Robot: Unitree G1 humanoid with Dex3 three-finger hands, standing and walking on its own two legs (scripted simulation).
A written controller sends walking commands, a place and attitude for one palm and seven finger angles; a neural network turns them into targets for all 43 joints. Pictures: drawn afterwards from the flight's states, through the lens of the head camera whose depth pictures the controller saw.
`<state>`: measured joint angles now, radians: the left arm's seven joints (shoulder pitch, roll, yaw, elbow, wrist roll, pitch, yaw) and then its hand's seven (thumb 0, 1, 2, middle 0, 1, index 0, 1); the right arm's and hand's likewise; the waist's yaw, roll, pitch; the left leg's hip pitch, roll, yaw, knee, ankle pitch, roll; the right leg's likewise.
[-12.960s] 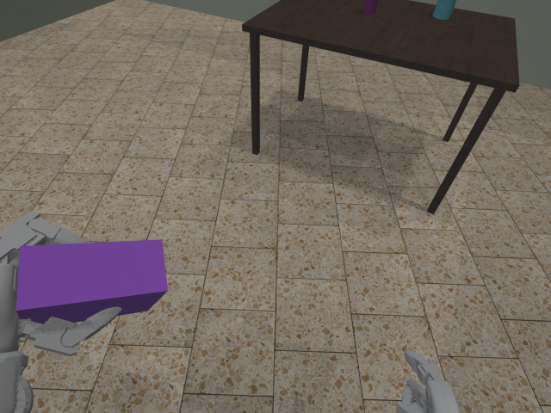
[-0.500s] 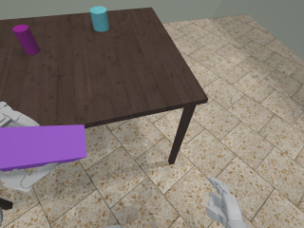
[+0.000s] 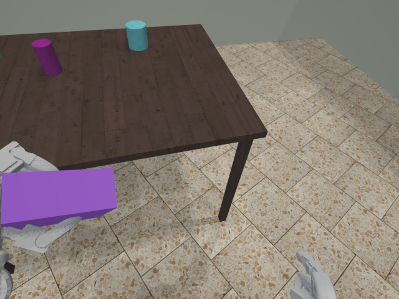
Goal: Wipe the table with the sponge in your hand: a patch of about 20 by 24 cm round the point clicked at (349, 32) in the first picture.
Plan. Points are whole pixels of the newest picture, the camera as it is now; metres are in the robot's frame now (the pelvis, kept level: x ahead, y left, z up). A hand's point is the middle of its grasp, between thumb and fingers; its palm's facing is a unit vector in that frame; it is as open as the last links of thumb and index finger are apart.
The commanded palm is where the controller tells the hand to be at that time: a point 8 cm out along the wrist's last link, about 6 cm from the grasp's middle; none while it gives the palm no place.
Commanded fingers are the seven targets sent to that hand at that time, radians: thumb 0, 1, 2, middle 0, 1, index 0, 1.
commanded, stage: come to a stop and stand still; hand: left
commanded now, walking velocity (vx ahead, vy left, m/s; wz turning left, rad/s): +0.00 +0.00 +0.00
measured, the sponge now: (76, 197) +0.23 +0.21 +0.14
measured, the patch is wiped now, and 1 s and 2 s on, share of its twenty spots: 0.00 0.00 0.00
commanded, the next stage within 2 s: look again from close up in 0.32 s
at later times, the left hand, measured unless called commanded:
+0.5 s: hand (2, 171) +0.22 +0.28 +0.21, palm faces +0.49 -0.71 -0.51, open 9.8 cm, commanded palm +0.13 +0.27 +0.18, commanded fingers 0.00 0.10 1.30 -1.20 -1.60 -1.20 -1.60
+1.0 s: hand (21, 163) +0.25 +0.28 +0.19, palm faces +0.42 -0.85 -0.32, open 9.8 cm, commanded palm +0.19 +0.31 +0.18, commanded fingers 0.00 0.10 1.30 -1.20 -1.60 -1.20 -1.60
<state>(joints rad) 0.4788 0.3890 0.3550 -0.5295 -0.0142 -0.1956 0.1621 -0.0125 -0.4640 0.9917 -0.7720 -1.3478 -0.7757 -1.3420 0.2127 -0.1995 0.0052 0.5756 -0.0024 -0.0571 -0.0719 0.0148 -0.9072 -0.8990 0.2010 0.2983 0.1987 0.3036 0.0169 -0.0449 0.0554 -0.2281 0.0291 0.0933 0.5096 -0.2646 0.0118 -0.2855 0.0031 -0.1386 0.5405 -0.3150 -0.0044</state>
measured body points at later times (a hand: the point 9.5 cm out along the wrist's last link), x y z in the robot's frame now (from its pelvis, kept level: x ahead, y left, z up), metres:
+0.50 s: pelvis -0.03 -0.01 +0.00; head +0.00 +0.01 +0.45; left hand +0.19 +0.31 +0.24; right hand +0.13 -0.23 -0.10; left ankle +0.00 +0.11 -0.74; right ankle +0.04 -0.07 -0.74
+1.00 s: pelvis +0.02 +0.04 +0.00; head +0.03 +0.06 +0.45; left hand +0.22 +0.33 +0.20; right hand +0.20 -0.18 -0.06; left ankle +0.00 +0.11 -0.74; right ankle +0.04 -0.07 -0.74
